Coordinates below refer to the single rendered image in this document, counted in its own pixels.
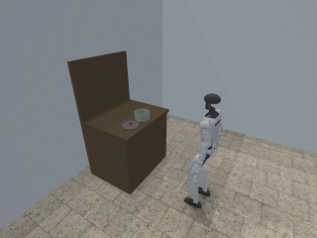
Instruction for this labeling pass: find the pot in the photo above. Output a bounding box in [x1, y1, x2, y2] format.
[134, 108, 151, 122]

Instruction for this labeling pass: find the right robot hand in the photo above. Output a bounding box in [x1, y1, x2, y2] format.
[213, 144, 218, 156]

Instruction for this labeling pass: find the right robot upper arm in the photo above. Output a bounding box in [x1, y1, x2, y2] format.
[216, 109, 223, 133]

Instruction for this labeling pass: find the left robot thigh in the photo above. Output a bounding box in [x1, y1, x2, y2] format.
[187, 154, 207, 184]

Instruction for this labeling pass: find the humanoid robot head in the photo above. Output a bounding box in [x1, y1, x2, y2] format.
[204, 93, 221, 119]

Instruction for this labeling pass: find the robot right forearm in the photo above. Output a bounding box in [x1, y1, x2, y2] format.
[213, 131, 223, 146]

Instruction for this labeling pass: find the robot left forearm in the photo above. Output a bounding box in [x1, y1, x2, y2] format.
[196, 143, 209, 168]

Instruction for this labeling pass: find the table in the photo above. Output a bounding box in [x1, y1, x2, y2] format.
[67, 51, 169, 195]

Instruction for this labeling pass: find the lid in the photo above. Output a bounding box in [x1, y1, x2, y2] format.
[122, 120, 140, 130]

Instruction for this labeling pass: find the left robot upper arm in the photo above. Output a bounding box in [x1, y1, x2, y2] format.
[200, 118, 211, 149]

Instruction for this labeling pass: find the left robot hand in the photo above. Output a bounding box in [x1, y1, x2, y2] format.
[190, 165, 201, 179]

